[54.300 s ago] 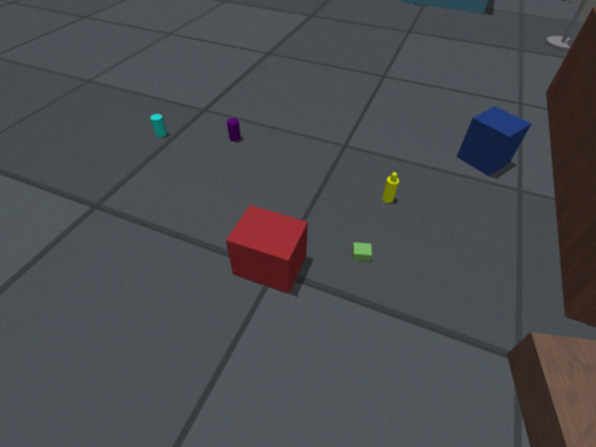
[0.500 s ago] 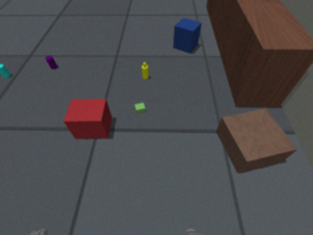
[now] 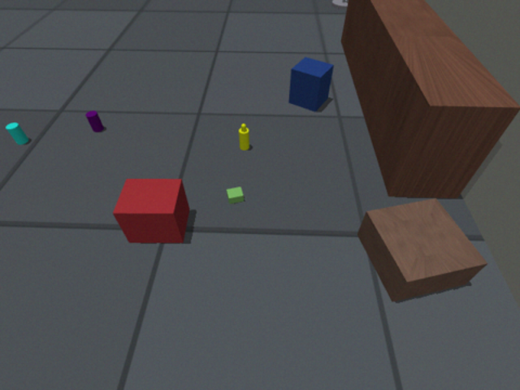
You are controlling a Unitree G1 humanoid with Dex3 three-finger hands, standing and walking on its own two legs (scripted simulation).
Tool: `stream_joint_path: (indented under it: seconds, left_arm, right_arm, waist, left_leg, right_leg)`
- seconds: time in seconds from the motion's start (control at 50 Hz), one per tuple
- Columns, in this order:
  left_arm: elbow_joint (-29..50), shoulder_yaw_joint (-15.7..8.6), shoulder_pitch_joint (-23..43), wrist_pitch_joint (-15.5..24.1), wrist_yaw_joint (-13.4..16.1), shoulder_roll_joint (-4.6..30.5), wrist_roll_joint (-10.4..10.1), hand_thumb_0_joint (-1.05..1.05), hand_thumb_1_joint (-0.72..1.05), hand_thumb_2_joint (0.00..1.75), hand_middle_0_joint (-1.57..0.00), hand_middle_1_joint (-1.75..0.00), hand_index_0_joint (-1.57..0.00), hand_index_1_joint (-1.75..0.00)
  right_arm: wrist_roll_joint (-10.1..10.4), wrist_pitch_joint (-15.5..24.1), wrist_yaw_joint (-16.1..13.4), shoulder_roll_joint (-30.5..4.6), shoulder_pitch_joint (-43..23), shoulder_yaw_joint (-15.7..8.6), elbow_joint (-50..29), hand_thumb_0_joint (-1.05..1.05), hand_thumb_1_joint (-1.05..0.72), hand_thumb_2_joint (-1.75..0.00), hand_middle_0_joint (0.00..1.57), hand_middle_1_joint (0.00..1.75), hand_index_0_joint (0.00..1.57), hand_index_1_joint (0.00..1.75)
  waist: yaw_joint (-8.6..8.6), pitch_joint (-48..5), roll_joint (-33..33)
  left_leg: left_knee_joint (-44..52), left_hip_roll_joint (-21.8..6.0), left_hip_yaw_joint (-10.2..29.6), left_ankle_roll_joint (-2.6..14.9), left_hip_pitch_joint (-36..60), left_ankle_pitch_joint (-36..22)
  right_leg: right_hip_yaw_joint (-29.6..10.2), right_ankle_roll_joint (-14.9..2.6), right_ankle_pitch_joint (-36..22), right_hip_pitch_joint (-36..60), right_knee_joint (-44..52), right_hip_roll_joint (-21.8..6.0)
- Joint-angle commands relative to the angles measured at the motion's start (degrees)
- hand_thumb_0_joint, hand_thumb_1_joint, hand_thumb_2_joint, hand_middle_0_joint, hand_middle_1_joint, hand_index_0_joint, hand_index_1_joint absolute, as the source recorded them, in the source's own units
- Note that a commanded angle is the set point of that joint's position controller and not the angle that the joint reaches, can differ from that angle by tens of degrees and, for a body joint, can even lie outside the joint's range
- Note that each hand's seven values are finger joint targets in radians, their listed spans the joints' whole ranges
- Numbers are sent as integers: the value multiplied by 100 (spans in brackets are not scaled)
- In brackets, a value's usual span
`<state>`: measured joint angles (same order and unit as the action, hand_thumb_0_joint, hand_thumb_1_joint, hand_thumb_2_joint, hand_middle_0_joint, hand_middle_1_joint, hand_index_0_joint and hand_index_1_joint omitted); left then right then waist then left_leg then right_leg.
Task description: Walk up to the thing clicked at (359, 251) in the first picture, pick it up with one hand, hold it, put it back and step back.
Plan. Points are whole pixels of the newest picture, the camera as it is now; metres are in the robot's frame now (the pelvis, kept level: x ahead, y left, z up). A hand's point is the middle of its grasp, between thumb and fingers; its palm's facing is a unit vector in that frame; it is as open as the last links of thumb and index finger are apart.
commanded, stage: step back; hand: left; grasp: from above
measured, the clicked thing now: (235, 195) +1.14 +0.16 -0.75
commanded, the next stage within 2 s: stand in 0.50 s
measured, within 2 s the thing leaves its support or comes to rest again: neither
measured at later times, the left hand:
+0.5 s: hand out of the picture +0.15 +0.28 -0.14, palm faces -0.04 -0.93 -0.37, open 7.3 cm
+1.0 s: hand out of the picture +0.11 +0.26 -0.14, palm faces -0.06 -0.94 -0.34, open 7.3 cm
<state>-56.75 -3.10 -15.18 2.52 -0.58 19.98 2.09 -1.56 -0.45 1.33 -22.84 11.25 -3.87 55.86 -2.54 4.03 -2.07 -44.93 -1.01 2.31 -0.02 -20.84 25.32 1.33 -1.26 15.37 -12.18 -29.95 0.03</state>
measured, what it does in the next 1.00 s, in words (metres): steps on the spot: left foot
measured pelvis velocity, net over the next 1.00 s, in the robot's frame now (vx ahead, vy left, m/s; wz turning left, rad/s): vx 0.03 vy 0.01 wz -0.03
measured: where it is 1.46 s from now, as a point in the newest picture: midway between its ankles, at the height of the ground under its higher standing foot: outside the picture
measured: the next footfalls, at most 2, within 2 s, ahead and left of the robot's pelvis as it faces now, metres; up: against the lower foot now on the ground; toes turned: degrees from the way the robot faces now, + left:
left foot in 0.08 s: +0.09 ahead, +0.15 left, +0.00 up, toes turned +1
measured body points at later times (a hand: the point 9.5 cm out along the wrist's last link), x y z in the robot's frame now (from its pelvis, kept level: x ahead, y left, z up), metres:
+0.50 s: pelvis +0.04 +0.02 +0.00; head +0.05 +0.02 +0.45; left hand +0.15 +0.32 -0.12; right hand +0.14 -0.28 -0.12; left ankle +0.05 +0.15 -0.73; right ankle +0.01 -0.11 -0.73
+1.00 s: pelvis +0.03 +0.01 +0.01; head +0.04 +0.01 +0.46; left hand +0.12 +0.31 -0.12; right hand +0.08 -0.29 -0.12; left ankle +0.05 +0.15 -0.73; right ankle +0.01 -0.11 -0.73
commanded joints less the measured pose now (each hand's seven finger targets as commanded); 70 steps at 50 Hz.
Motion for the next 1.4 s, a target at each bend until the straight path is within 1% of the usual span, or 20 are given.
stream_joint_path:
  seconds: [0.0,0.04,0.06,0.08,0.1,0.12,0.16,0.2,0.24,0.3,0.34,0.46,0.54,0.6,0.72,0.78,0.86,1.04,1.18,1.38]
  left_arm:
    - [527,-318,608,75,79,1578,-50,0,90,90,-20,-30,-20,-30]
    - [584,-203,626,-3,68,1356,-86,0,90,90,-20,-30,-20,-30]
    - [600,-125,543,-28,55,1124,-113,0,90,90,-20,-30,-20,-30]
    - [539,-72,472,-96,51,948,-209,0,90,90,-20,-30,-20,-30]
    - [357,-179,407,-141,90,1275,-188,0,90,90,-20,-30,-20,-30]
    - [290,-175,314,-134,93,1312,-159,0,90,90,-20,-30,-20,-30]
    - [144,-156,210,-89,113,1161,-171,0,90,90,-20,-30,-20,-30]
    - [27,-189,237,-4,131,1260,-150,0,90,90,-20,-30,-20,-30]
    - [81,-195,527,14,124,1462,-150,0,90,90,-20,-30,-20,-30]
    - [46,-152,737,-7,145,1392,-171,0,90,90,-20,-30,-20,-30]
    - [-8,-143,787,-31,152,1367,-159,0,90,90,-20,-30,-20,-30]
    - [-100,-91,1086,-44,131,1308,-121,0,90,90,-20,-30,-20,-30]
    - [-252,35,1159,-2,118,1174,-212,0,90,90,-20,-30,-20,-30]
    - [-313,38,1277,7,119,1240,-182,0,90,90,-20,-30,-20,-30]
    - [-410,50,1418,0,105,1258,-184,0,90,90,-20,-30,-20,-30]
    - [-467,57,1404,-2,98,1236,-157,0,90,90,-20,-30,-20,-30]
    - [-500,60,1332,10,94,1253,-161,0,90,90,-20,-30,-20,-30]
    - [-561,67,1258,-33,84,1281,-164,0,90,90,-20,-30,-20,-30]
    - [-549,81,1140,-18,89,1258,-172,0,90,90,-20,-30,-20,-30]
    - [-551,98,1083,-43,84,1246,-179,0,90,90,-20,-30,-20,-30]
  right_arm:
    - [-23,210,-37,-732,-90,-214,-254,0,-90,-90,20,30,20,30]
    - [-46,241,-117,-763,84,-220,-154,0,-90,-90,20,30,20,30]
    - [-86,283,-161,-940,148,-254,-133,0,-90,-90,20,30,20,30]
    - [-72,317,-180,-1254,-219,-252,-240,0,-90,-90,20,30,20,30]
    - [-10,305,-163,-1483,-421,-282,-264,0,-90,-90,20,30,20,30]
    - [-38,306,-152,-1402,-614,-252,-282,0,-90,-90,20,30,20,30]
    - [-24,314,-168,-1270,-758,-177,-242,0,-90,-90,20,30,20,30]
    - [47,288,-171,-1094,-842,-117,-170,0,-90,-90,20,30,20,30]
    - [133,275,-193,-901,-673,-60,-127,0,-90,-90,20,30,20,30]
    - [114,267,-214,-907,-829,-61,-13,0,-90,-90,20,30,20,30]
    - [119,259,-215,-875,-882,-51,50,0,-90,-90,20,30,20,30]
    - [74,239,-178,-821,-1125,-31,202,0,-90,-90,20,30,20,30]
    - [122,301,-141,-882,-1087,24,391,0,-90,-90,20,30,20,30]
    - [134,290,-137,-851,-1092,47,442,0,-90,-90,20,30,20,30]
    - [107,249,-112,-821,-1149,86,562,0,-90,-90,20,30,20,30]
    - [108,249,-112,-875,-1097,85,622,0,-90,-90,20,30,20,30]
    - [107,266,-116,-882,-1083,87,645,0,-90,-90,20,30,20,30]
    - [95,235,-119,-893,-864,122,743,0,-90,-90,20,30,20,30]
    - [104,254,-132,-907,-871,138,709,0,-90,-90,20,30,20,30]
    - [116,246,-135,-921,-796,187,706,0,-90,-90,20,30,20,30]
  waist:
    - [235,-166,946]
    - [368,-377,780]
    - [378,-568,318]
    - [240,-533,-498]
    - [202,-423,-456]
    - [126,-363,-337]
    - [22,-388,-579]
    - [21,-605,-577]
    - [211,-909,-181]
    - [179,-845,10]
    - [173,-853,138]
    - [202,-576,271]
    - [222,-831,140]
    - [288,-878,269]
    - [286,-518,228]
    - [316,-540,127]
    - [279,-684,194]
    - [325,-410,239]
    - [289,-592,229]
    - [301,-455,158]
  left_leg:
    - [1346,69,-432,-52,835,-800]
    - [1971,72,-328,15,1488,-1356]
    - [2216,-472,401,148,1736,-1212]
    - [2800,-1325,1727,562,1227,-117]
    - [2909,-1731,1944,1027,494,272]
    - [2825,-1692,1795,1076,518,-69]
    - [2402,-1390,1129,828,774,-1442]
    - [1890,-1008,510,430,695,-2824]
    - [1770,-646,136,220,930,-2804]
    - [1696,-659,43,219,1136,-3191]
    - [1759,-694,18,255,1241,-3174]
    - [2249,-708,54,221,1137,-2033]
    - [2371,-734,144,163,1731,-3267]
    - [2451,-742,85,131,1877,-3210]
    - [2850,-670,86,44,1558,-2080]
    - [2928,-682,102,38,1474,-1865]
    - [2894,-719,118,56,1637,-2223]
    - [3019,-701,176,38,1478,-1550]
    - [2850,-716,151,69,1624,-2197]
    - [2938,-703,157,53,1542,-2040]
  right_leg:
    - [-1040,-712,-70,-732,795,-1119]
    - [-800,-473,-624,-897,188,-897]
    - [-706,-311,-563,-1127,-193,-690]
    - [-370,-40,615,-1182,-683,-124]
    - [-271,-9,1287,-525,-1103,-102]
    - [-377,-22,1312,-477,-1114,-141]
    - [-286,-71,738,-279,-320,-229]
    - [-429,-76,-717,453,424,-312]
    - [-741,-187,-1654,537,178,-563]
    - [-705,-148,-2073,476,249,-625]
    - [-700,-147,-2077,437,308,-621]
    - [-797,-115,-1350,342,728,-621]
    - [-717,44,-2015,582,969,-684]
    - [-699,46,-2111,650,1101,-727]
    - [-738,65,-1050,523,1474,-711]
    - [-739,64,-903,576,1543,-701]
    - [-723,42,-1177,621,1501,-734]
    - [-737,39,-456,335,1619,-688]
    - [-720,31,-1114,475,1535,-737]
    - [-690,40,-914,397,1582,-719]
